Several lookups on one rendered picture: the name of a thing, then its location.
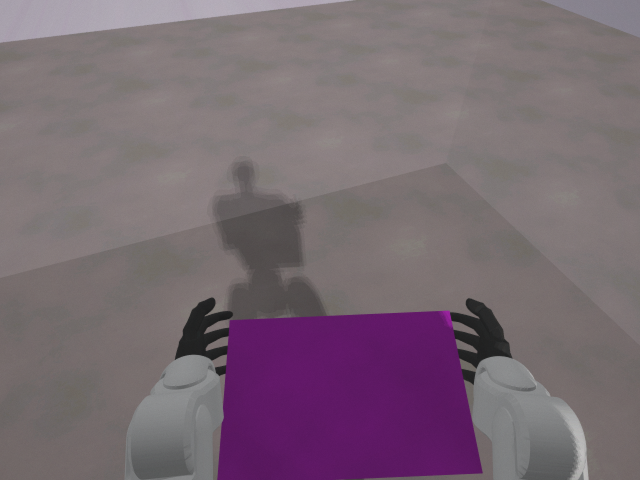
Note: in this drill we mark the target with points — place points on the left robot forearm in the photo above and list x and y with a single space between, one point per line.
170 434

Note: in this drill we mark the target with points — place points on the robot right hand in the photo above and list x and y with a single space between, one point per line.
491 341

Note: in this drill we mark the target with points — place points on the carton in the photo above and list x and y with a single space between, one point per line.
345 397

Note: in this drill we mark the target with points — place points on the robot left hand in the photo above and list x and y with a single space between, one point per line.
194 341

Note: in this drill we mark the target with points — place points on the right robot forearm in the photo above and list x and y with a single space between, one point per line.
534 436

